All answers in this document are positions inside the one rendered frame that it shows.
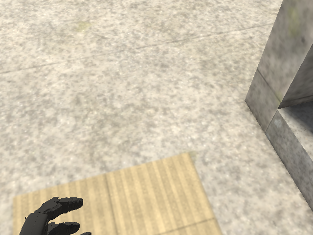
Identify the left robot hand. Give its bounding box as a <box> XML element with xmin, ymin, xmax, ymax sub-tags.
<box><xmin>20</xmin><ymin>197</ymin><xmax>92</xmax><ymax>235</ymax></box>

